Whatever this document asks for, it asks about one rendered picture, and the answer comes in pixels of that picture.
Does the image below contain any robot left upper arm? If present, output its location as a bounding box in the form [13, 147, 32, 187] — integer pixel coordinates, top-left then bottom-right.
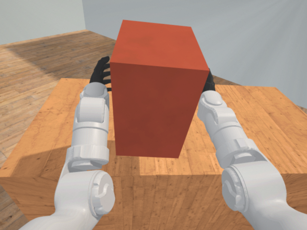
[18, 170, 115, 230]

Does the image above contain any pedestal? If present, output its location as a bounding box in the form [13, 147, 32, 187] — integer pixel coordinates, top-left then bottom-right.
[0, 78, 307, 230]

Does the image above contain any robot right upper arm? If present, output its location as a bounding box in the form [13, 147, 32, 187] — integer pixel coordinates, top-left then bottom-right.
[222, 161, 307, 230]

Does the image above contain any left robot forearm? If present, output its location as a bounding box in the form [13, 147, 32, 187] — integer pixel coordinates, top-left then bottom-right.
[54, 82, 109, 196]

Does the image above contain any robot left hand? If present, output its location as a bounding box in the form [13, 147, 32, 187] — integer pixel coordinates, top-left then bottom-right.
[89, 56, 112, 92]

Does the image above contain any right robot forearm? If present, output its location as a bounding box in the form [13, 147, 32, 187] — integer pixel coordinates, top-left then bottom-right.
[197, 91, 287, 196]

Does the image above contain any robot right hand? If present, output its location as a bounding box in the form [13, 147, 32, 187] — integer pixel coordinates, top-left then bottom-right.
[202, 69, 215, 93]

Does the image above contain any carton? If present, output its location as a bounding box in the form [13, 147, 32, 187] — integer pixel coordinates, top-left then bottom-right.
[110, 20, 210, 158]

